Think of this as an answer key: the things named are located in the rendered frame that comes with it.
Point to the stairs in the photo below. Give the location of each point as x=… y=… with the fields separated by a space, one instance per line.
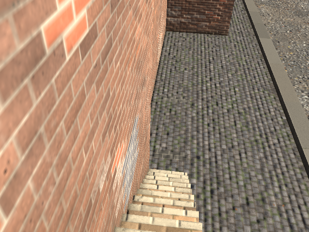
x=163 y=203

